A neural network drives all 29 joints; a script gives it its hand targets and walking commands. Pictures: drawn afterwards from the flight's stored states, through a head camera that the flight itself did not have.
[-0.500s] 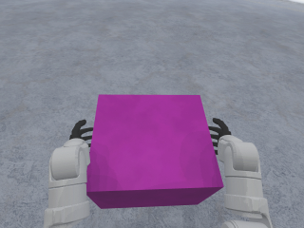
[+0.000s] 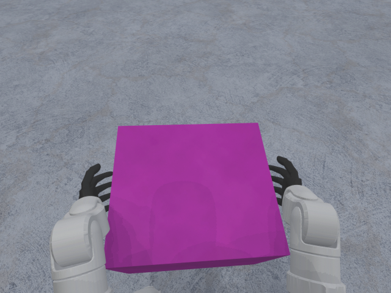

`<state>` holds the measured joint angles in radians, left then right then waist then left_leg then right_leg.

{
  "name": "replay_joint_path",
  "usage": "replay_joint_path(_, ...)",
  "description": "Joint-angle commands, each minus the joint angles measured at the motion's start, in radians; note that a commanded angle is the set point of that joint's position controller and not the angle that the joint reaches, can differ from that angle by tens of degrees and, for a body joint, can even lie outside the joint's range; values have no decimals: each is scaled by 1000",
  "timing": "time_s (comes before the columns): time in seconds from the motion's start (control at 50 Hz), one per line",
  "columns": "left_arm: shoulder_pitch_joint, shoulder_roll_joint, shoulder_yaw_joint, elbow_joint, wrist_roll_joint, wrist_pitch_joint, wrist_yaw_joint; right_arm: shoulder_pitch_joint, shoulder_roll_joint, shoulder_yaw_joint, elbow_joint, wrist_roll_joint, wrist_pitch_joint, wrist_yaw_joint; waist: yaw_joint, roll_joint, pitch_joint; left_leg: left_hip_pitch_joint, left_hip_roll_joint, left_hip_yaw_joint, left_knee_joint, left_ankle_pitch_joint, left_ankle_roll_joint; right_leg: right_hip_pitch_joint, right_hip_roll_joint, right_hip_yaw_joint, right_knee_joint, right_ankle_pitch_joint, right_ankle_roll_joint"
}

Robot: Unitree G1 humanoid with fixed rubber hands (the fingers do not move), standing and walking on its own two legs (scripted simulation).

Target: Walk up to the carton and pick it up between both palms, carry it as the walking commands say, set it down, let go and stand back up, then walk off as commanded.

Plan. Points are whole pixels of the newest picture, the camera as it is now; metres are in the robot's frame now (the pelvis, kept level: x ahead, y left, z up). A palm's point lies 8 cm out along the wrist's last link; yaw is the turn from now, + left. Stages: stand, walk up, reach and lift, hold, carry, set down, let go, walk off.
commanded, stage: carry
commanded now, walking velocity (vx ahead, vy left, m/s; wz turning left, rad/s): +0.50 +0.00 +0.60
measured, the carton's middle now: (191, 200) +0.31 +0.01 +0.00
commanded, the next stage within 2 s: none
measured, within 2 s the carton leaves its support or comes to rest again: neither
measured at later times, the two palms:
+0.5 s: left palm (83, 103) +0.57 +0.29 +0.07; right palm (214, 80) +0.64 -0.06 +0.09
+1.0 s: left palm (61, 60) +0.80 +0.44 +0.07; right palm (156, 32) +1.02 +0.14 +0.06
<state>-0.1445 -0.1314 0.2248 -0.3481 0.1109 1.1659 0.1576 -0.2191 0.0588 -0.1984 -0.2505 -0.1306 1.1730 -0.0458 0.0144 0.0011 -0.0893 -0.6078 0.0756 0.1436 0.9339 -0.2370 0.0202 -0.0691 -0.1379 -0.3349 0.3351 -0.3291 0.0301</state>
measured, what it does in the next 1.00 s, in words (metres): walks ahead, turning left: left foot, then right foot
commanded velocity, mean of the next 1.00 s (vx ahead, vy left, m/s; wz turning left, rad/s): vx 0.50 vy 0.00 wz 0.60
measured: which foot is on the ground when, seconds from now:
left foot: up 0.00-0.16, down 0.18-0.66, up 0.68-1.00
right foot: down 0.00-0.18, up 0.20-0.62, down 0.64-1.00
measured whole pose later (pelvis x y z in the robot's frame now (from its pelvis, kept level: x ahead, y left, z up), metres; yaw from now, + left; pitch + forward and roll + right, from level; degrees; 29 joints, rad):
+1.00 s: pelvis +0.69 +0.14 -0.01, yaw +34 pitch +4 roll +2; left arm -0.15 -0.13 0.21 -0.36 0.11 1.13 0.15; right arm -0.18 0.08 -0.22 -0.31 -0.13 1.13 -0.04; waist 0.03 -0.01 -0.04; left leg -0.57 0.04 0.19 0.66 -0.16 0.03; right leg 0.00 -0.18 -0.42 0.37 -0.38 0.08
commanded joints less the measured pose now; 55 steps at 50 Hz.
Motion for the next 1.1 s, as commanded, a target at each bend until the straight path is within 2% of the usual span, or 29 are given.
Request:
replay_joint_path(0.0, -518, -826, -780, -46, -474, 20, -413, -461, 895, 763, -88, 420, 1, 269, 1, -166, -90, -97, 0, 47, -138, 83, 4, 212, -204, 101, -114, 470, -84)
replay_joint_path(0.04, -527, -813, -788, -55, -477, 19, -420, -440, 886, 763, -95, 408, -2, 260, -8, -193, -94, 44, -58, 115, -255, 142, 18, 173, -169, 11, -56, 722, -56)
replay_joint_path(0.1, -505, -787, -794, -68, -477, 17, -424, -488, 851, 758, -163, 408, -9, 252, -14, -263, -166, 223, -157, 214, -339, 134, 44, 219, -167, -23, 150, 1112, -16)
replay_joint_path(0.12, -491, -780, -797, -67, -468, 19, -424, -494, 836, 754, -181, 412, -11, 251, -28, -271, -232, 353, -182, 206, -387, 107, 77, 204, -165, -19, 311, 1137, 5)
replay_joint_path(0.14, -495, -761, -792, -56, -456, 21, -424, -513, 824, 750, -201, 415, -10, 252, -66, -236, -306, 581, -162, 138, -505, 137, 121, 67, -146, -16, 538, 972, 46)
replay_joint_path(0.16, -512, -730, -778, -22, -437, 22, -422, -518, 821, 747, -172, 412, 1, 257, -66, -83, -307, 742, -28, -120, -558, -46, 145, -186, -83, 65, 744, 437, 60)
replay_joint_path(0.18, -460, -778, -817, -59, -444, 29, -422, -298, 862, 754, 22, 408, 15, 270, -56, 258, -385, 995, 217, -697, -647, 79, 317, -575, 106, 154, 1012, -209, 103)
replay_joint_path(0.2, -422, -801, -787, 6, -413, 19, -420, -344, 887, 780, -16, 420, 13, 276, -54, 189, -395, 1067, 275, -786, -658, 275, 343, -749, 95, 340, 1135, -258, 74)
replay_joint_path(0.24, -447, -877, -791, 9, -422, -8, -419, -436, 949, 796, -70, 443, -7, 293, -41, -23, -341, 878, 223, -553, -606, 504, 266, -707, -1, 405, 1007, -112, 43)
replay_joint_path(0.26, -453, -904, -796, 1, -422, -19, -411, -475, 958, 801, -107, 468, -15, 301, -36, -35, -324, 802, 208, -476, -626, 516, 235, -673, -21, 384, 931, -67, 52)
replay_joint_path(0.3, -465, -912, -811, -34, -427, -43, -396, -480, 960, 815, -139, 500, -35, 309, -34, 3, -305, 711, 176, -380, -677, 416, 201, -607, -34, 340, 796, -23, 67)
replay_joint_path(0.34, -450, -907, -830, -48, -424, -54, -382, -438, 921, 807, -157, 499, -41, 310, -36, 49, -270, 683, 162, -342, -702, 401, 202, -620, -20, 299, 685, 6, 75)
replay_joint_path(0.44, -393, -860, -866, -73, -414, -43, -357, -332, 818, 766, -172, 456, -28, 310, -38, 139, -202, 689, 108, -222, -678, 626, 158, -624, 23, 207, 494, 170, 82)
replay_joint_path(0.52, -410, -822, -871, -82, -421, -22, -354, -317, 773, 745, -181, 435, -11, 309, -34, 188, -130, 603, 87, -183, -655, 698, 100, -495, 68, 158, 310, 217, 47)
replay_joint_path(0.56, -412, -803, -865, -68, -420, -11, -353, -323, 762, 740, -189, 431, -1, 307, -26, 200, -168, 557, 56, -140, -527, 903, 55, -296, 137, 105, 195, 216, 22)
replay_joint_path(0.58, -414, -795, -859, -60, -420, -5, -353, -314, 759, 739, -185, 427, 4, 307, -20, 180, -232, 514, 35, -118, -381, 926, 36, -119, 150, 88, 143, 255, 16)
replay_joint_path(0.6, -416, -796, -851, -52, -413, -1, -355, -316, 752, 739, -178, 429, 9, 308, 7, 114, -291, 409, -8, -65, -186, 792, 12, 116, 130, 63, 40, 347, 27)
replay_joint_path(0.62, -385, -792, -832, -31, -399, 2, -357, -351, 753, 739, -174, 441, 14, 312, 48, -11, -325, 211, -65, -61, 47, 482, 10, 337, 2, 166, 42, 271, 15)
replay_joint_path(0.64, -350, -785, -796, 13, -366, 5, -358, -357, 767, 745, -153, 446, 23, 322, 11, -239, -289, 18, -139, -44, 260, -153, 4, 362, -278, 516, -10, 379, -51)
replay_joint_path(0.66, -339, -781, -771, 35, -363, 6, -366, -351, 771, 767, -113, 446, 31, 321, -2, -256, -393, -61, -89, -135, 456, -202, 9, 359, -424, 711, -36, 250, -199)
replay_joint_path(0.68, -357, -820, -774, 25, -382, 4, -370, -389, 786, 770, -116, 457, 26, 324, -4, -168, -367, -76, -16, -178, 483, -167, 25, 289, -397, 662, -53, 137, -221)
replay_joint_path(0.72, -434, -865, -802, -19, -405, -10, -377, -438, 849, 776, -122, 476, 6, 332, -1, -65, -246, -69, 48, -170, 368, -73, 3, 119, -326, 458, -94, 74, -173)
replay_joint_path(0.76, -478, -883, -808, -20, -436, -19, -385, -469, 867, 769, -132, 478, -11, 326, -9, -121, -185, -30, 51, -124, 197, -56, -12, 47, -285, 315, -118, 93, -125)
replay_joint_path(0.8, -492, -865, -809, -21, -452, -23, -392, -454, 863, 761, -124, 459, -21, 311, -8, -161, -166, -6, 25, -73, 53, -39, -13, 44, -276, 232, -142, 141, -121)
replay_joint_path(0.92, -495, -813, -803, -28, -452, -12, -406, -389, 847, 751, -99, 413, -25, 278, -3, -167, -127, 50, -39, 52, -236, 92, 7, 128, -231, 41, -88, 400, -76)
replay_joint_path(1.0, -489, -781, -802, -27, -441, 5, -407, -392, 836, 756, -87, 410, -14, 274, -6, -212, -154, 175, -139, 143, -356, 107, 28, 208, -209, -33, 96, 893, -16)
replay_joint_path(1.04, -473, -770, -800, -13, -428, 14, -407, -379, 833, 761, -78, 417, -12, 276, -39, -225, -244, 391, -210, 179, -479, 118, 71, 182, -180, -72, 381, 989, 31)
replay_joint_path(1.06, -481, -757, -795, -3, -416, 16, -410, -386, 828, 762, -80, 423, -10, 280, -68, -147, -302, 614, -160, 27, -535, 41, 108, -19, -153, -25, 595, 751, 68)
replay_joint_path(1.08, -491, -782, -808, -6, -417, 19, -412, -378, 831, 764, -30, 424, -7, 284, -58, 142, -327, 840, 107, -478, -567, 134, 253, -393, -2, 37, 890, 138, 109)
